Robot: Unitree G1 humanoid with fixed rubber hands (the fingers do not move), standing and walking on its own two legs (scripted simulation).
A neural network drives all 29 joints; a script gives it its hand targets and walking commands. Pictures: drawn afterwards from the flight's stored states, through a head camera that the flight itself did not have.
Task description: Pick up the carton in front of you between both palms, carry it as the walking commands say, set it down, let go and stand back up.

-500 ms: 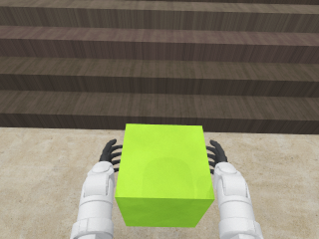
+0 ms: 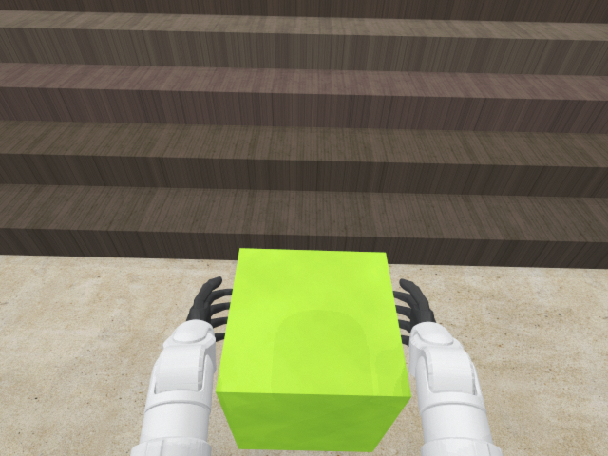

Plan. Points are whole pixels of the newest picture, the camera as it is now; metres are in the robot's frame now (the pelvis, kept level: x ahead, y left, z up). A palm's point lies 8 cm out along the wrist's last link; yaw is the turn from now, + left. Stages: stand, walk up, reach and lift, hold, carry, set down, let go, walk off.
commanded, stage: reach and lift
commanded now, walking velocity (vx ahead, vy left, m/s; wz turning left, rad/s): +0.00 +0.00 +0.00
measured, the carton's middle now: (309, 354) +0.29 +0.00 -0.04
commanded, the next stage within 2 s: hold in 0.10 s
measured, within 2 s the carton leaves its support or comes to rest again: neither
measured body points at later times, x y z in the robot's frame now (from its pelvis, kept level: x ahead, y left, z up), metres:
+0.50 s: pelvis -0.02 +0.00 +0.00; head -0.05 +0.00 +0.45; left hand +0.28 +0.15 +0.03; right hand +0.28 -0.15 +0.03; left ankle +0.01 +0.13 -0.74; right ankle +0.01 -0.13 -0.74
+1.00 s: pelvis -0.01 +0.00 +0.00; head -0.04 +0.00 +0.45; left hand +0.29 +0.15 +0.04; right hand +0.29 -0.15 +0.04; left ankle +0.01 +0.13 -0.74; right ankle +0.01 -0.13 -0.74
